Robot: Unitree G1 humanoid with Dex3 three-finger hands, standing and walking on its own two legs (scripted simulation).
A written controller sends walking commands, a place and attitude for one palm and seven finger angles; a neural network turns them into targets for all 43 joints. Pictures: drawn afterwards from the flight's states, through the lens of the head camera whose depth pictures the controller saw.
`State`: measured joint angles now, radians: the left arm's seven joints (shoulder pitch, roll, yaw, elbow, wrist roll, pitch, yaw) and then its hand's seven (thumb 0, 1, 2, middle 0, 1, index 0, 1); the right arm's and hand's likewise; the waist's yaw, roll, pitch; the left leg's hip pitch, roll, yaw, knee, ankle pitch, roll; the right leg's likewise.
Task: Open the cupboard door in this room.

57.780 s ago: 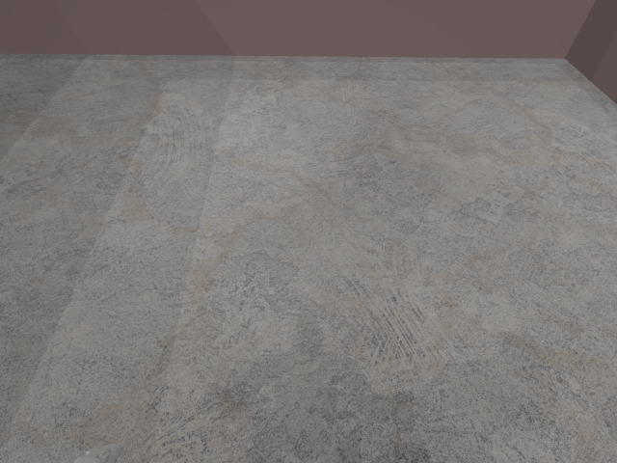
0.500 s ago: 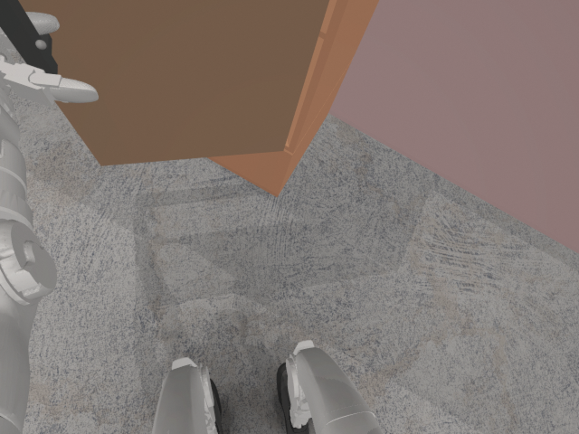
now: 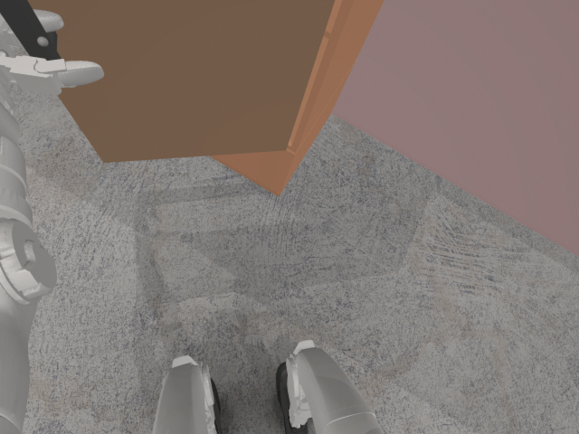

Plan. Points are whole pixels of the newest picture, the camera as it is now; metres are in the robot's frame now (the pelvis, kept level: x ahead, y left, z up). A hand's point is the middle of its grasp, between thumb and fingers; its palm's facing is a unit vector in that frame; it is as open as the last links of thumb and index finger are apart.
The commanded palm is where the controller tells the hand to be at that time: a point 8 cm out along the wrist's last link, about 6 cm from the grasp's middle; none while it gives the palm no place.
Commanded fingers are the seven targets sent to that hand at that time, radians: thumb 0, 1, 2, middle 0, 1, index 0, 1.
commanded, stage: close the thumb around the handle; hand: left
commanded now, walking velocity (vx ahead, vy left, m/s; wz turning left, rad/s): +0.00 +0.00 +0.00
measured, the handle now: (21, 1) +0.63 +0.23 +0.08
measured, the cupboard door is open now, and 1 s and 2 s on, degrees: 39 48 82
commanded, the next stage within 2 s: pull the door open along its arc in 0.46 s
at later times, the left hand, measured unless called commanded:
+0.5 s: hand (46, 40) +0.58 +0.21 +0.07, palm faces +0.05 -1.00 -0.01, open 5.6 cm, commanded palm +0.57 +0.23 +0.07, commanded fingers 0.00 0.90 0.90 -0.40 -1.35 -0.40 -1.35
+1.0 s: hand (57, 91) +0.51 +0.19 +0.07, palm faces +0.03 -1.00 -0.01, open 5.8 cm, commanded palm +0.45 +0.24 +0.07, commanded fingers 0.00 0.90 0.90 -0.40 -1.35 -0.40 -1.35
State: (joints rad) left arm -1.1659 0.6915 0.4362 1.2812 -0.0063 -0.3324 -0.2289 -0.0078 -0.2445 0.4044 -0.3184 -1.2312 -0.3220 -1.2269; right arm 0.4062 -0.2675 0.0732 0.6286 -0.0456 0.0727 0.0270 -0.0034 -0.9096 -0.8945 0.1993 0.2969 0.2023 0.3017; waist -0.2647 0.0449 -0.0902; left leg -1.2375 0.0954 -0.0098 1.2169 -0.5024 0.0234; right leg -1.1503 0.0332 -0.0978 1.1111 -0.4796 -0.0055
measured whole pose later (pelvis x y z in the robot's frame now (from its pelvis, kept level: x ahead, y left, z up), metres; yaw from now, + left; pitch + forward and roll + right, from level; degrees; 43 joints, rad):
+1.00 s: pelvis +0.02 +0.00 +0.02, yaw +0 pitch +25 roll -4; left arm -0.75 0.45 0.39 0.94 -0.12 -0.37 -0.21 0.00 0.72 0.74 -0.37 -1.35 -0.37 -1.35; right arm 0.41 -0.25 0.03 0.58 -0.01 0.10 0.05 0.00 -0.91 -0.89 0.20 0.30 0.20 0.30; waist -0.18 0.04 -0.13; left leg -1.05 0.09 0.04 1.10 -0.50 0.03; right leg -0.99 0.03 -0.05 1.02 -0.47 0.00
